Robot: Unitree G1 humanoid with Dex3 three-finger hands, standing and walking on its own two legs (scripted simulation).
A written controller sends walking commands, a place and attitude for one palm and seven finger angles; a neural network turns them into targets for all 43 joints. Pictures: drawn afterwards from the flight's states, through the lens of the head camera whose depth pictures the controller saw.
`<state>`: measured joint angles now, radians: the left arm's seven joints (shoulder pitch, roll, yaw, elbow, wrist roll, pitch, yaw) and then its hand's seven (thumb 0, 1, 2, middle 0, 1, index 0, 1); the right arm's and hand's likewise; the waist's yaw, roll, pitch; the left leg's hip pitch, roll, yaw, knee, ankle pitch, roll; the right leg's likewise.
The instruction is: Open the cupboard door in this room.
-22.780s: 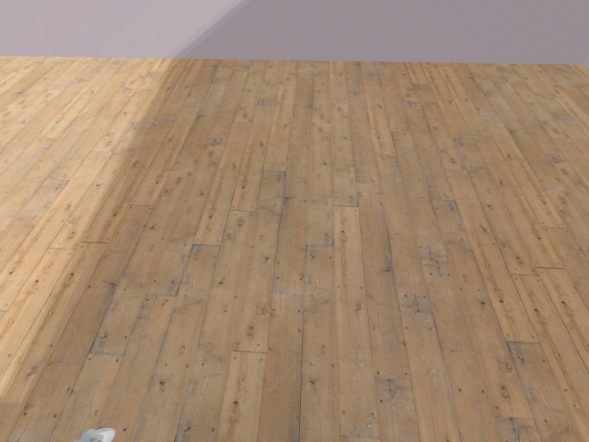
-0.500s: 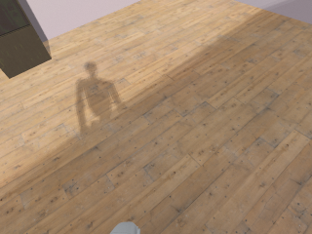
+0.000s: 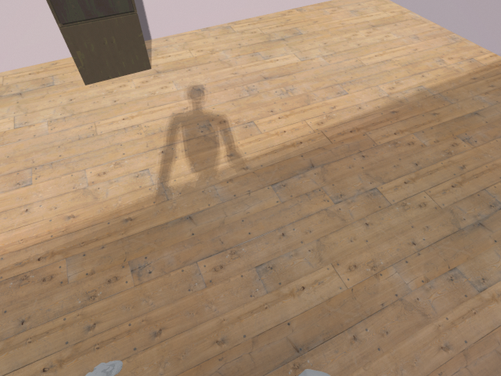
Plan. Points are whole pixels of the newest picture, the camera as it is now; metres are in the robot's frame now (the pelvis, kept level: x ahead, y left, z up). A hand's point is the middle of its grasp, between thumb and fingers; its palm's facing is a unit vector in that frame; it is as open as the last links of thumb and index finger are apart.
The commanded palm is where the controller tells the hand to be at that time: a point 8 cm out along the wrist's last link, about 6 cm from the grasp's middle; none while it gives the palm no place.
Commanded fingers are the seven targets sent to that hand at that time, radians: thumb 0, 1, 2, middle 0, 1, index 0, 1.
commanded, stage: turn or walk to find it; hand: left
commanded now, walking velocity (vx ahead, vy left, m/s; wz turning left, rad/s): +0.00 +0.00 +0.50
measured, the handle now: out of the picture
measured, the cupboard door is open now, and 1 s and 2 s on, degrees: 0 0 0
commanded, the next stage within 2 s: none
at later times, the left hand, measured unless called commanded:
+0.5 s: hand out of the picture -0.06 +0.15 -0.15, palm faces +0.36 -0.90 -0.25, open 7.4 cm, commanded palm none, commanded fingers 0.00 0.90 0.90 -0.20 -0.30 -0.20 -0.30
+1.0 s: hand (86, 351) +0.17 +0.31 -0.16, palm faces +0.43 -0.88 -0.17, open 7.4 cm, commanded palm none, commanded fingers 0.00 0.90 0.90 -0.20 -0.30 -0.20 -0.30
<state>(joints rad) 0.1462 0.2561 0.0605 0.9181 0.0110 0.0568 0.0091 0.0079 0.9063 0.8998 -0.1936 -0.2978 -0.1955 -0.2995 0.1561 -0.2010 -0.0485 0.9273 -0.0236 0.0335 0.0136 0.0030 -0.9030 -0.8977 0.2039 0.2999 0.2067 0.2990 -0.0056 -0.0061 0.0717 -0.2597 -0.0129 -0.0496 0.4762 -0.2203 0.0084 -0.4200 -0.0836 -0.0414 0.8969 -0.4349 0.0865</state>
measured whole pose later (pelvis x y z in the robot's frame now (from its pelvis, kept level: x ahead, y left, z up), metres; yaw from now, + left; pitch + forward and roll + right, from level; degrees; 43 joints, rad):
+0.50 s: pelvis +0.03 -0.02 +0.01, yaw +18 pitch +0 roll +2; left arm 0.37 0.17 0.04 1.03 0.03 -0.05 0.01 0.01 0.90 0.90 -0.20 -0.30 -0.20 -0.30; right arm 0.20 -0.24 -0.08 1.01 -0.03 0.07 0.06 0.01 -0.91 -0.90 0.20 0.30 0.20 0.30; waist 0.03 0.02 0.04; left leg -0.49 0.10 0.03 0.95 -0.28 -0.05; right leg -0.07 -0.14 -0.31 0.38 -0.28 0.02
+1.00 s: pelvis +0.17 +0.10 +0.00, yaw +25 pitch -1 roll +1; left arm 0.15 0.21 0.05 0.99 0.03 0.00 -0.03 0.01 0.91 0.90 -0.19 -0.30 -0.19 -0.30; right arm 0.33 -0.18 -0.06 1.07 -0.01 -0.07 -0.01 -0.01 -0.93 -0.90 0.20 0.30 0.21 0.30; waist -0.01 -0.05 0.03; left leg -0.01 -0.03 0.09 0.29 -0.28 0.03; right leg -0.61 -0.16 -0.09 0.94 -0.16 0.07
